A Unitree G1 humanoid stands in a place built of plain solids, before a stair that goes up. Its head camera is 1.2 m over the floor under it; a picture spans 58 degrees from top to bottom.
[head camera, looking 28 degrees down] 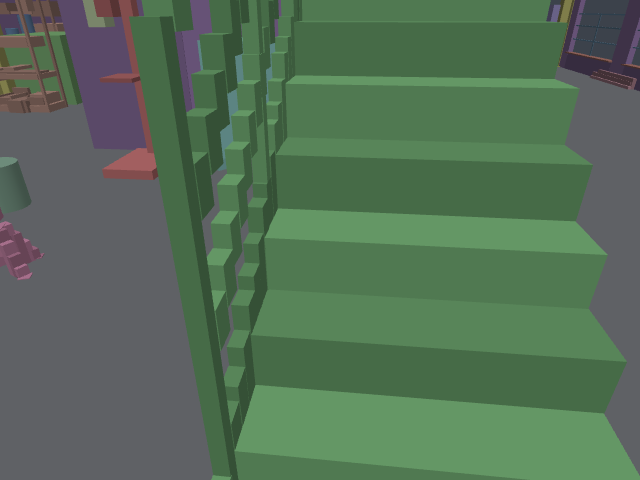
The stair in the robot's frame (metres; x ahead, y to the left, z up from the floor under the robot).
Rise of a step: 0.19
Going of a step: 0.23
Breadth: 1.05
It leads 6 degrees to the right of straight ahead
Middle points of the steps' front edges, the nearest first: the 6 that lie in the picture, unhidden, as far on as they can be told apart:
0.68 -0.26 0.19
0.91 -0.28 0.39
1.13 -0.30 0.58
1.36 -0.33 0.77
1.58 -0.35 0.97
1.81 -0.38 1.16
